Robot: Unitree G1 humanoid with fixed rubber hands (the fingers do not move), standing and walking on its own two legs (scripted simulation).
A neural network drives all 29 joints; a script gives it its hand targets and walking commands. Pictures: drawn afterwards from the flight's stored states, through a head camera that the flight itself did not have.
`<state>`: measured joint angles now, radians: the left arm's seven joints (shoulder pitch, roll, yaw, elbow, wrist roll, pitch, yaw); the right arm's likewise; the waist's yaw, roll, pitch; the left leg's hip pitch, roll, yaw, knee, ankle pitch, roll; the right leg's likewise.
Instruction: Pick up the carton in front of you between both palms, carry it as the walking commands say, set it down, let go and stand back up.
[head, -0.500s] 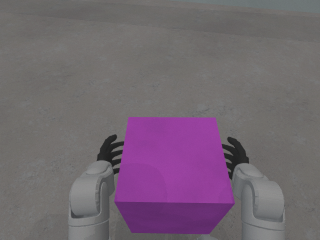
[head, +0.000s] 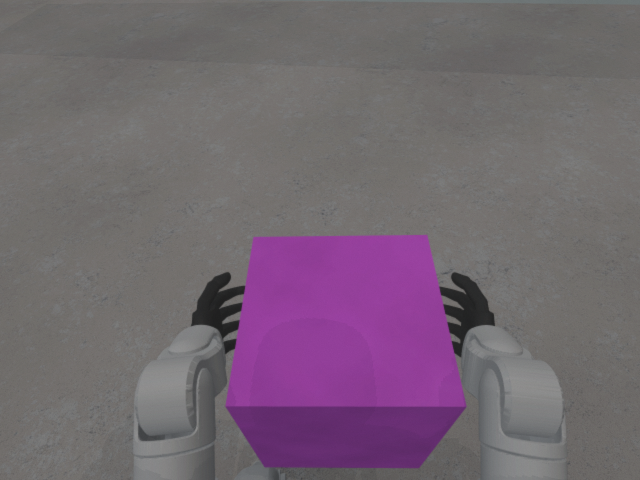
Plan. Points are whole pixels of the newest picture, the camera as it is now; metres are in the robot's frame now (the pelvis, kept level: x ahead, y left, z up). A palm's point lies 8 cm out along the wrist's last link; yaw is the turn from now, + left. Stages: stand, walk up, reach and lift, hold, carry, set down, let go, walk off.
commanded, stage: carry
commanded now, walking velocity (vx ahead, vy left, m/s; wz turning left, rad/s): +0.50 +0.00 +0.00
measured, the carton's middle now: (340, 358) +0.28 +0.00 -0.01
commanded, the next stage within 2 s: none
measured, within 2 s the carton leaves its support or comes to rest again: neither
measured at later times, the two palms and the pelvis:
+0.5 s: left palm (232, 172) +0.56 +0.18 +0.07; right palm (418, 167) +0.55 -0.12 +0.08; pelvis +0.28 +0.04 -0.01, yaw -2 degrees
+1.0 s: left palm (257, 152) +0.64 +0.15 +0.05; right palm (424, 148) +0.64 -0.15 +0.04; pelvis +0.37 +0.00 -0.02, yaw -1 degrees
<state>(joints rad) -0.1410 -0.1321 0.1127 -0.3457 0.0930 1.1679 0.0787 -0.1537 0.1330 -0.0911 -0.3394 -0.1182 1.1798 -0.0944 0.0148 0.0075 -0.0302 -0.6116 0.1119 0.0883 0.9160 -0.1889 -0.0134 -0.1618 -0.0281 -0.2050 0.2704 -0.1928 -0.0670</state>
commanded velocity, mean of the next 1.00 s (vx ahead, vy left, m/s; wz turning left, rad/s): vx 0.04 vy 0.00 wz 0.00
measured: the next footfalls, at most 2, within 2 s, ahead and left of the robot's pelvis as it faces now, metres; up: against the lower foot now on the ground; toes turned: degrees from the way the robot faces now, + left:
left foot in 0.22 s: +0.36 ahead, +0.11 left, +0.00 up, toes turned +0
right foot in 0.56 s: +0.38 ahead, -0.11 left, +0.00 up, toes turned +6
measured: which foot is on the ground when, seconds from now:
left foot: up 0.00-0.20, down 0.22-1.00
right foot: down 0.00-0.24, up 0.26-0.54, down 0.56-1.00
